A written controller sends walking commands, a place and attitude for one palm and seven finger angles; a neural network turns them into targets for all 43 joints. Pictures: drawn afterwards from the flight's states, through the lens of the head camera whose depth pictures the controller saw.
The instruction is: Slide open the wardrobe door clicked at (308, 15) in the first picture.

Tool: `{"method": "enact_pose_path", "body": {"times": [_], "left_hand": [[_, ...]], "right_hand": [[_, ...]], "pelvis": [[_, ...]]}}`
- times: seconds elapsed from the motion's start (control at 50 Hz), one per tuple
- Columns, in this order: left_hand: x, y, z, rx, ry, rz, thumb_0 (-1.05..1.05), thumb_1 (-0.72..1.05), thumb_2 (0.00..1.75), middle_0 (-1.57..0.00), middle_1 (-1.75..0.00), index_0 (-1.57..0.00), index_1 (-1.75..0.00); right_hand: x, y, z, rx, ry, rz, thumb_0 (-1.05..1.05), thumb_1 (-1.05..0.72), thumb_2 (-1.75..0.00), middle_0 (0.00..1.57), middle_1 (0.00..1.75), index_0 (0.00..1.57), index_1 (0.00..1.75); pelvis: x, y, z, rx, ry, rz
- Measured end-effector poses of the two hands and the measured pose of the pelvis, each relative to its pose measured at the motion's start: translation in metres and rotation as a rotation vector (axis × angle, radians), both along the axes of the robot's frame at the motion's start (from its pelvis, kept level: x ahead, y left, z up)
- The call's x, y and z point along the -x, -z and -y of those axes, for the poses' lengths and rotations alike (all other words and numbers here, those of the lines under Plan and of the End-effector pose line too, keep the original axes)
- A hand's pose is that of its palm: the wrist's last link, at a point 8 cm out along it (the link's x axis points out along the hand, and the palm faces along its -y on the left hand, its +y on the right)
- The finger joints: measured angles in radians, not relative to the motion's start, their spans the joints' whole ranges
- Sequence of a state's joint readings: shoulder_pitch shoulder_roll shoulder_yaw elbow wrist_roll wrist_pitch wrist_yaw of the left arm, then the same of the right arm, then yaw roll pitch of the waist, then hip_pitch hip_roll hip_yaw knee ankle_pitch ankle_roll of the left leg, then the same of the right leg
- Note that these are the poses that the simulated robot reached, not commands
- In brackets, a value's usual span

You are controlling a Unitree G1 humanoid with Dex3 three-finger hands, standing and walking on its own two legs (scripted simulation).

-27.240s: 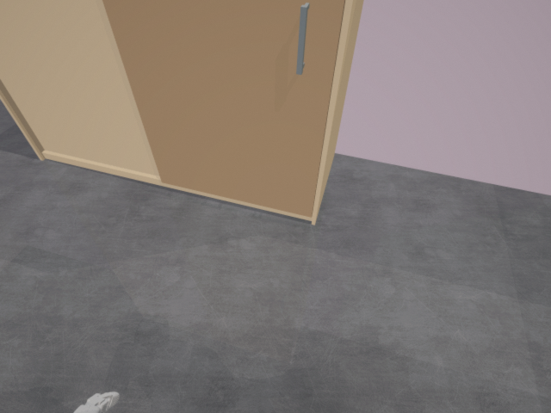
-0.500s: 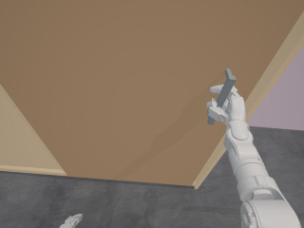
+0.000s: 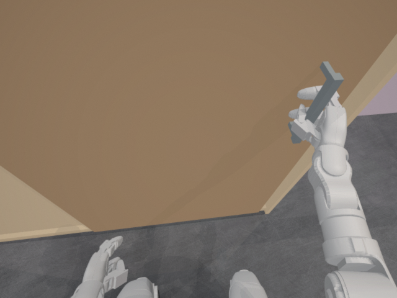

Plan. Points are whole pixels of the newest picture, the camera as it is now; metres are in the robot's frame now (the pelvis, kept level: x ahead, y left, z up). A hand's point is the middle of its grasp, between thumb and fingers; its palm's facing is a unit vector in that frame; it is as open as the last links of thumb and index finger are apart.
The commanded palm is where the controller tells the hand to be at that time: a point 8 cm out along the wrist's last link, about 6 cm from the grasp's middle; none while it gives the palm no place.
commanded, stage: step sideways, sliding the door along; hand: right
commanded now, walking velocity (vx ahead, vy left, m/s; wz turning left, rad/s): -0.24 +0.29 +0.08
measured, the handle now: (309, 107) +0.44 -0.24 +0.10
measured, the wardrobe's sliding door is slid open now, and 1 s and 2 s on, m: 0.04 0.38 0.62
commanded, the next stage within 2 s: none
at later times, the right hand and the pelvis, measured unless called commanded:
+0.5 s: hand (225, 130) +0.39 -0.06 +0.10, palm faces +0.25 +0.96 -0.13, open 5.3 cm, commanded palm +0.36 -0.04 +0.11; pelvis +0.02 +0.10 +0.01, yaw -2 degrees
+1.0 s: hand (121, 142) +0.37 +0.13 +0.10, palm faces +0.17 +0.97 -0.19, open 5.7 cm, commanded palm +0.34 +0.13 +0.11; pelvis -0.01 +0.26 +0.00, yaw +2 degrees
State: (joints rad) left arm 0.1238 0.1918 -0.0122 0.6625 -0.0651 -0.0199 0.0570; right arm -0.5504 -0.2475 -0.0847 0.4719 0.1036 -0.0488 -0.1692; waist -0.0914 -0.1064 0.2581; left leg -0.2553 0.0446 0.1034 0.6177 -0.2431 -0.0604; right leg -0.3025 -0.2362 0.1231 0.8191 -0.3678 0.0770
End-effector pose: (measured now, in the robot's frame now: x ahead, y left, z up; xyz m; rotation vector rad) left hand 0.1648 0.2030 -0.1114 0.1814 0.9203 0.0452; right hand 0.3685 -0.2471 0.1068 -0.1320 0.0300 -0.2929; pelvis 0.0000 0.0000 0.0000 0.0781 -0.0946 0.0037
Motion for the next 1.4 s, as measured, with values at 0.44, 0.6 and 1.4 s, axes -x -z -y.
{"method": "enact_pose_path", "body": {"times": [0.44,0.6,1.4], "left_hand": [[-0.072,-0.004,-0.086,0.086,0.049,0.110,0.01,0.90,0.90,-0.20,-0.30,-0.20,-0.30],[-0.054,-0.020,-0.117,0.012,0.036,0.073,0.01,0.90,0.90,-0.19,-0.30,-0.20,-0.30],[0.087,-0.022,-0.412,0.008,-0.118,-0.043,0.01,0.90,0.90,-0.20,-0.30,-0.20,-0.30]], "right_hand": [[0.010,0.001,-0.117,0.031,0.002,0.033,-0.01,-0.78,-0.84,0.45,1.40,0.34,1.51],[0.016,0.004,-0.177,-0.069,-0.128,0.080,0.00,-0.82,-0.84,0.44,1.40,0.29,1.46],[0.045,-0.005,-0.460,-0.002,-0.201,-0.027,0.00,-0.80,-0.84,0.42,1.40,0.28,1.40]], "pelvis": [[-0.023,-0.004,-0.102,0.053,0.036,0.006],[-0.014,-0.011,-0.119,0.069,0.024,0.003],[0.046,-0.020,-0.392,0.005,-0.124,-0.051]]}}
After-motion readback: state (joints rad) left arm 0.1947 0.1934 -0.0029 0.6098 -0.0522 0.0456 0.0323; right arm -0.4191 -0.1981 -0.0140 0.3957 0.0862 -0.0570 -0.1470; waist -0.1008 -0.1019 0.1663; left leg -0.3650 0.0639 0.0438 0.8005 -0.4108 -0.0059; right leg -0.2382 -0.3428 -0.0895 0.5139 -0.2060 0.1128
